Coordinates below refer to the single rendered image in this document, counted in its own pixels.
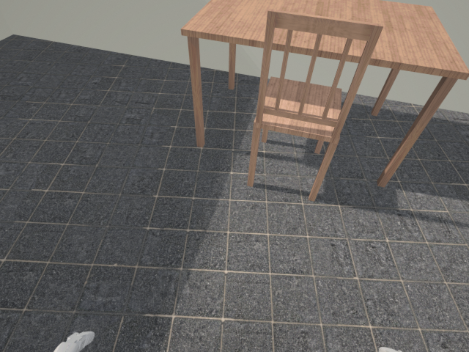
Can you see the robot left hand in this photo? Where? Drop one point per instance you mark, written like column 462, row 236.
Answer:
column 76, row 342

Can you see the table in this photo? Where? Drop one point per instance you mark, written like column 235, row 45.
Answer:
column 412, row 39

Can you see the chair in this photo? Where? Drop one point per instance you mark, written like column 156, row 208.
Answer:
column 300, row 108

